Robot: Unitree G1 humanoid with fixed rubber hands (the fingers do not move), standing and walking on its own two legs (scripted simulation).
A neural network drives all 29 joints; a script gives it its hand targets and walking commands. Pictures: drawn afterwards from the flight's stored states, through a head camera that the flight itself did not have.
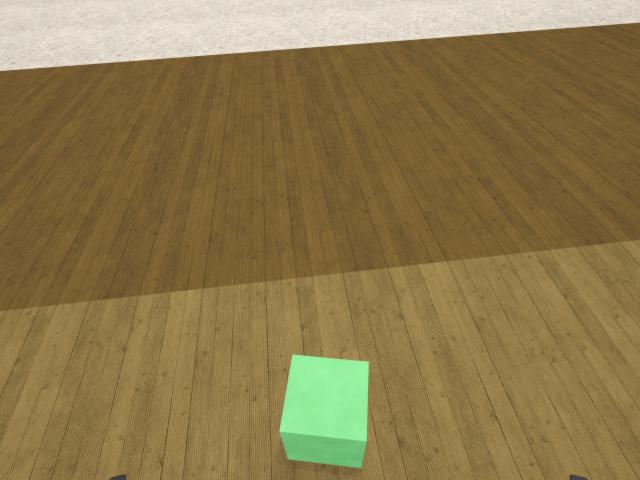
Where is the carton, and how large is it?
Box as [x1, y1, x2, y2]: [279, 355, 368, 467]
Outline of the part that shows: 292,355 279,431 287,457 289,459 360,467 366,441 368,362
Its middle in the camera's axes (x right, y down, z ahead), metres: +0.03 +0.49 +1.09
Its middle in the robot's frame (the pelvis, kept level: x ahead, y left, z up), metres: +0.44 +0.03 -0.66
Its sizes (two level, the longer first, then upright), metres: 0.210 0.200 0.250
